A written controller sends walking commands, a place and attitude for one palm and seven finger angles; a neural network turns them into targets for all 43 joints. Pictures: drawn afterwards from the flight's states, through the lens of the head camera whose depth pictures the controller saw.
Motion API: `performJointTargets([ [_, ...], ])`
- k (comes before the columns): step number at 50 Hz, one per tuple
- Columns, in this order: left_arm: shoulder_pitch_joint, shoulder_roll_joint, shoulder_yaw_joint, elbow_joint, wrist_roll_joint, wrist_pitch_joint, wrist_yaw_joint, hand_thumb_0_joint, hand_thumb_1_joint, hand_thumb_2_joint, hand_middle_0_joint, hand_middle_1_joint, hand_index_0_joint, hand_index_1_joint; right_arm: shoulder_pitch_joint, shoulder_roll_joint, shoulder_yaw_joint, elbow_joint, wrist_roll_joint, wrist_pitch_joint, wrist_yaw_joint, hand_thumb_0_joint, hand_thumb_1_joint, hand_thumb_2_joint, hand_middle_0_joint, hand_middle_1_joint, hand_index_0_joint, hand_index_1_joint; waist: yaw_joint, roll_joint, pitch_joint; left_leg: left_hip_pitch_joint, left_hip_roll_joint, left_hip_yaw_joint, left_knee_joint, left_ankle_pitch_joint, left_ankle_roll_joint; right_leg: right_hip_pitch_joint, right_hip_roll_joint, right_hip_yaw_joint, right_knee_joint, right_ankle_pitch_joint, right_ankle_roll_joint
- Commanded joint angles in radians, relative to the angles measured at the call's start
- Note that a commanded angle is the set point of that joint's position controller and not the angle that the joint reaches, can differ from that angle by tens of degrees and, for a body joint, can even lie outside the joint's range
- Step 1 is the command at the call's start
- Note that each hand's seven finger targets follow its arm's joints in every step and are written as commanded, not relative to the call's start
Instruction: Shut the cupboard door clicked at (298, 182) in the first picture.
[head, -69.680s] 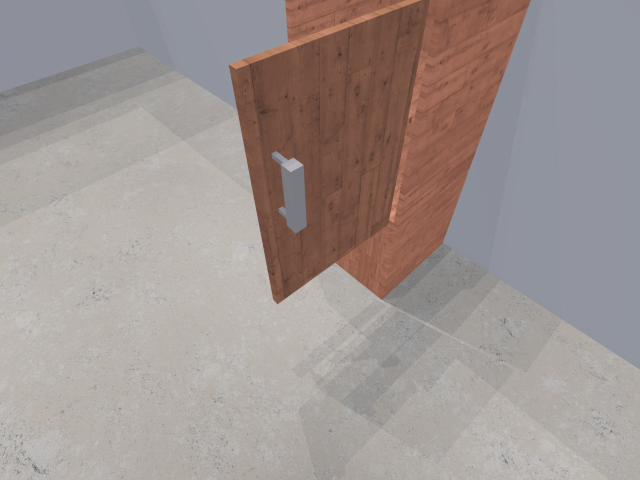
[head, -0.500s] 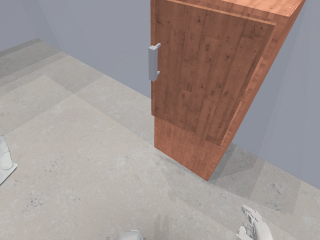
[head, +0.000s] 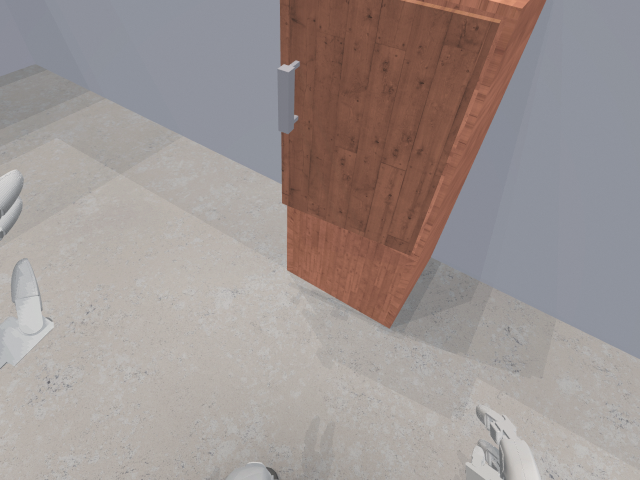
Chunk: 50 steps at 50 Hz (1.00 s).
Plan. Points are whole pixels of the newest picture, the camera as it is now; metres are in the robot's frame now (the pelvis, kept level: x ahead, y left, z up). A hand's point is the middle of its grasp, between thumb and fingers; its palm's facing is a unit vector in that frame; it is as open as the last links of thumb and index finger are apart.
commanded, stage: stop stepping back and stand still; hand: left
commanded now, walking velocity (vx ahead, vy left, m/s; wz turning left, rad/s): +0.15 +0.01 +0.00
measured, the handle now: (290, 96) +0.86 +0.12 +0.03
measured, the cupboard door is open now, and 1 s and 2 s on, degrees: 6 6 6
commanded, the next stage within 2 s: let the arm hang, fingers relaxed in 1.78 s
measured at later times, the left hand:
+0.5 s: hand out of the picture +0.06 +0.34 +0.21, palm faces +0.54 -0.77 -0.35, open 7.4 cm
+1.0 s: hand out of the picture +0.11 +0.30 +0.19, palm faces +0.43 -0.75 -0.50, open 7.4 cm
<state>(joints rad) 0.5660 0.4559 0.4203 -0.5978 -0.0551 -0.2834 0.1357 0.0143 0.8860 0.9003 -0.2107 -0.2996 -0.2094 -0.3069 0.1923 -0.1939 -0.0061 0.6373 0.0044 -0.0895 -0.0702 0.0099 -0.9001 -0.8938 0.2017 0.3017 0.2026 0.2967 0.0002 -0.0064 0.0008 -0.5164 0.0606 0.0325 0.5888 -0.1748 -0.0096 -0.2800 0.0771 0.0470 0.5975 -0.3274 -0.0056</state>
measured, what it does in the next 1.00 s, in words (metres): walks backwards: right foot, then left foot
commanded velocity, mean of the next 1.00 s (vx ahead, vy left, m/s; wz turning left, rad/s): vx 0.12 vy -0.04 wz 0.00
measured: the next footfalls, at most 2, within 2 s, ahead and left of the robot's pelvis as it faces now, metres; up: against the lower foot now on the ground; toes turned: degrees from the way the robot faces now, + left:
right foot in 0.34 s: -0.04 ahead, -0.04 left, +0.00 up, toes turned +0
left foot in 0.52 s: -0.06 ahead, +0.18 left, +0.00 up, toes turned +3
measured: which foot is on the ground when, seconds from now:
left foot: down 0.00-0.32, up 0.34-0.50, down 0.52-0.92, up 0.94-1.00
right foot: down 0.00-0.16, up 0.18-0.32, down 0.34-0.52, up 0.54-0.90, down 0.92-1.00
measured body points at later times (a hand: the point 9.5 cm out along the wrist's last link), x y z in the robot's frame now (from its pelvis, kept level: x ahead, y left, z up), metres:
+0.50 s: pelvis -0.10 +0.06 -0.01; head -0.16 +0.10 +0.44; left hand +0.02 +0.38 +0.22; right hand +0.04 -0.17 -0.08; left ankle -0.10 +0.17 -0.72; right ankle -0.08 -0.04 -0.72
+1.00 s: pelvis -0.11 +0.04 +0.01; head -0.11 +0.03 +0.46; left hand +0.08 +0.34 +0.21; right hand +0.01 -0.21 -0.10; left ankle -0.10 +0.17 -0.70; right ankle -0.16 -0.05 -0.72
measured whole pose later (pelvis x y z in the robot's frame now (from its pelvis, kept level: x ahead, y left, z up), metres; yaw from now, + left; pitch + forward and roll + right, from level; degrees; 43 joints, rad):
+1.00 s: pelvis -0.11 +0.04 +0.01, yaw -2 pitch +1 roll -1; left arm 0.53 0.43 0.43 -0.44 -0.04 -0.18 0.19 0.01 0.89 0.90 -0.21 -0.30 -0.21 -0.31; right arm 0.25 -0.23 -0.01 0.67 0.00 -0.05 -0.06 0.01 -0.90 -0.89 0.20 0.30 0.20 0.30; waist -0.01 0.04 -0.03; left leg -0.41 0.06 0.03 0.79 -0.38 -0.01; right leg -0.18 0.02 -0.10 0.49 -0.33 -0.04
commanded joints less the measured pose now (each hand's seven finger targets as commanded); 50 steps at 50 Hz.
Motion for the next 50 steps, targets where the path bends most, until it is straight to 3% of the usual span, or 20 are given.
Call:
performJointTargets([
  [1,-0.002,0.215,0.215,-0.036,-0.025,-0.005,0.048,0.0,0.9,0.9,-0.2,-0.3,-0.2,-0.3,-0.066,-0.132,-0.046,-0.158,-0.003,-0.031,-0.027,0.0,-0.9,-0.9,0.2,0.3,0.2,0.3,-0.022,0.003,-0.099,0.333,-0.019,-0.036,0.044,-0.119,-0.003,-0.27,-0.21,0.177,-0.284,-0.105,-0.065],
  [5,-0.097,0.144,0.125,0.044,-0.015,0.02,0.047,0.0,0.9,0.9,-0.2,-0.3,-0.2,-0.3,-0.042,-0.15,-0.036,-0.16,0.006,-0.039,-0.046,0.0,-0.9,-0.9,0.2,0.3,0.2,0.3,-0.035,0.006,0.068,0.248,0.025,-0.155,-0.15,-0.395,0.004,-0.33,-0.085,0.053,-0.287,-0.398,-0.035],
  [8,-0.158,0.118,0.077,-0.008,-0.005,0.037,0.044,0.0,0.9,0.9,-0.2,-0.3,-0.2,-0.3,-0.041,-0.165,-0.029,-0.166,0.008,-0.065,-0.052,0.0,-0.9,-0.9,0.2,0.3,0.2,0.3,-0.016,0.239,0.047,0.009,0.148,-0.347,-0.582,-0.739,-0.006,0.005,0.065,-0.095,0.058,-0.223,0.007],
  [12,-0.167,0.158,0.084,-0.16,-0.007,0.042,0.022,0.0,0.9,0.9,-0.2,-0.3,-0.2,-0.3,-0.035,-0.135,-0.053,-0.171,-0.009,-0.087,-0.02,0.0,-0.9,-0.9,0.2,0.3,0.2,0.3,0.023,0.25,-0.149,0.075,0.099,-0.135,-0.523,-0.516,-0.073,0.206,0.092,-0.152,0.127,-0.201,-0.008],
  [14,-0.045,0.167,0.085,-0.25,-0.005,0.059,0.014,0.0,0.9,0.9,-0.2,-0.3,-0.2,-0.3,-0.01,-0.117,-0.06,-0.176,-0.002,-0.083,0.005,0.0,-0.9,-0.9,0.2,0.3,0.2,0.3,0.025,0.21,-0.234,0.233,-0.03,0.066,-0.294,-0.363,-0.096,0.166,0.044,-0.184,-0.073,-0.215,-0.052],
  [15,-0.005,0.199,0.109,-0.297,-0.009,0.066,0.017,0.0,0.9,0.9,-0.2,-0.3,-0.2,-0.3,-0.005,-0.111,-0.06,-0.17,-0.001,-0.076,0.007,0.0,-0.9,-0.9,0.2,0.3,0.2,0.3,0.012,0.088,-0.24,0.345,-0.087,0.16,-0.003,-0.233,-0.09,0.003,-0.059,-0.119,-0.198,-0.227,-0.094],
  [17,-0.015,0.236,0.162,-0.358,-0.012,0.074,0.029,0.0,0.9,0.9,-0.2,-0.3,-0.2,-0.3,-0.001,-0.124,-0.06,-0.139,-0.01,-0.052,0.006,0.0,-0.9,-0.9,0.2,0.3,0.2,0.3,-0.016,-0.153,-0.124,0.274,-0.085,-0.024,0.543,-0.206,-0.034,-0.337,-0.368,0.275,-0.395,-0.282,-0.232],
  [18,-0.077,0.256,0.193,-0.315,-0.01,0.065,0.029,0.0,0.9,0.9,-0.2,-0.3,-0.2,-0.3,-0.016,-0.128,-0.047,-0.126,-0.022,-0.035,0.005,0.0,-0.9,-0.9,0.2,0.3,0.2,0.3,-0.028,-0.119,-0.046,0.133,-0.06,-0.061,0.692,-0.212,-0.023,-0.376,-0.428,0.311,-0.415,-0.291,-0.269],
  [22,-0.229,0.193,0.137,-0.058,0.01,0.085,0.056,0.0,0.9,0.9,-0.2,-0.3,-0.2,-0.3,-0.057,-0.126,-0.033,-0.14,-0.01,-0.016,-0.029,0.0,-0.9,-0.9,0.2,0.3,0.2,0.3,-0.033,-0.076,0.112,0.244,0.047,-0.08,0.254,-0.271,0.023,-0.503,-0.321,0.244,-0.361,-0.597,-0.156],
  [24,-0.279,0.149,0.087,0.024,0.015,0.075,0.059,0.0,0.9,0.9,-0.2,-0.3,-0.2,-0.3,-0.019,-0.142,-0.015,-0.11,-0.008,-0.035,-0.046,0.0,-0.9,-0.9,0.2,0.3,0.2,0.3,-0.04,0.109,0.119,0.31,-0.005,-0.032,-0.072,-0.354,0.046,-0.414,-0.199,0.107,-0.136,-0.456,-0.112],
  [26,-0.386,0.118,0.039,-0.024,0.03,0.047,0.06,0.0,0.9,0.9,-0.2,-0.3,-0.2,-0.3,-0.007,-0.175,-0.019,-0.142,0.001,-0.072,-0.045,0.0,-0.9,-0.9,0.2,0.3,0.2,0.3,-0.038,0.517,0.157,0.294,0.289,-0.533,-0.426,-0.648,0.131,-0.475,-0.031,-0.091,0.355,-0.23,-0.021],
  [27,-0.418,0.154,0.056,-0.047,0.051,0.022,0.058,0.0,0.9,0.9,-0.2,-0.3,-0.2,-0.3,-0.013,-0.149,-0.011,-0.147,-0.002,-0.083,-0.039,0.0,-0.9,-0.9,0.2,0.3,0.2,0.3,-0.037,0.378,0.167,0.243,0.349,-0.593,-0.461,-0.573,0.194,-0.478,-0.064,-0.032,0.482,-0.136,-0.014],
  [30,-0.277,0.101,0.012,-0.067,0.043,0.05,0.029,0.0,0.9,0.9,-0.2,-0.3,-0.2,-0.3,-0.028,-0.14,-0.025,-0.139,-0.01,-0.078,-0.006,0.0,-0.9,-0.9,0.2,0.3,0.2,0.3,-0.023,0.077,0.038,0.22,0.291,-0.457,-0.417,-0.509,0.17,-0.345,-0.089,-0.013,0.516,-0.026,-0.002],
  [34,-0.097,0.117,0.053,-0.2,0.035,0.056,0.034,0.0,0.9,0.9,-0.2,-0.3,-0.2,-0.3,-0.059,-0.13,-0.027,-0.16,-0.007,-0.068,0.014,0.0,-0.9,-0.9,0.2,0.3,0.2,0.3,-0.009,0.172,-0.028,0.192,0.206,-0.229,-0.455,-0.496,0.094,-0.207,-0.066,-0.1,0.396,0.059,0.01],
  [36,-0.047,0.199,0.134,-0.219,0.038,0.046,0.043,0.0,0.9,0.9,-0.2,-0.3,-0.2,-0.3,-0.058,-0.122,-0.024,-0.157,-0.014,-0.056,0.007,0.0,-0.9,-0.9,0.2,0.3,0.2,0.3,-0.008,0.245,-0.026,0.196,0.195,-0.193,-0.481,-0.496,0.074,-0.157,-0.057,-0.134,0.276,0.044,0.011],
  [41,-0.039,0.193,0.168,-0.128,0.028,0.051,0.066,0.0,0.9,0.9,-0.2,-0.3,-0.2,-0.3,-0.035,-0.116,-0.021,-0.154,-0.025,-0.025,-0.018,0.0,-0.9,-0.9,0.2,0.3,0.2,0.3,-0.021,0.309,-0.027,0.168,0.169,-0.093,-0.41,-0.476,0.083,0.068,-0.013,-0.235,-0.051,-0.052,0.003],
  [44,-0.044,0.165,0.147,-0.05,0.022,0.065,0.07,0.0,0.9,0.9,-0.2,-0.3,-0.2,-0.3,-0.017,-0.118,-0.026,-0.143,-0.015,-0.017,-0.013,0.0,-0.9,-0.9,0.2,0.3,0.2,0.3,-0.027,0.163,-0.069,0.107,0.101,-0.026,-0.184,-0.275,0.065,0.241,-0.096,-0.126,-0.232,0.017,-0.028],
  [46,-0.025,0.191,0.157,-0.004,0.023,0.066,0.073,0.0,0.9,0.9,-0.2,-0.3,-0.2,-0.3,-0.008,-0.109,-0.025,-0.139,-0.01,-0.015,-0.002,0.0,-0.9,-0.9,0.2,0.3,0.2,0.3,-0.014,-0.077,-0.097,-0.057,-0.016,0.028,0.168,-0.178,0.022,0.314,-0.375,0.255,-0.298,0.368,-0.147],
  [48,-0.072,0.187,0.15,0.008,0.021,0.032,0.076,0.0,0.9,0.9,-0.2,-0.3,-0.2,-0.3,-0.018,-0.104,-0.025,-0.127,0.003,-0.032,0.007,0.0,-0.9,-0.9,0.2,0.3,0.2,0.3,-0.006,-0.128,-0.116,-0.152,-0.028,-0.001,0.345,-0.289,-0.003,0.401,-0.433,0.193,-0.194,0.886,-0.161],
  [50,-0.009,0.134,0.118,0.028,0.02,0.038,0.074,0.0,0.9,0.9,-0.2,-0.3,-0.2,-0.3,-0.037,-0.121,-0.041,-0.138,0.019,-0.016,0.003,0.0,-0.9,-0.9,0.2,0.3,0.2,0.3,-0.002,-0.213,-0.11,-0.125,-0.013,-0.019,0.332,-0.247,0.002,0.383,-0.389,0.125,-0.149,0.892,-0.108],
])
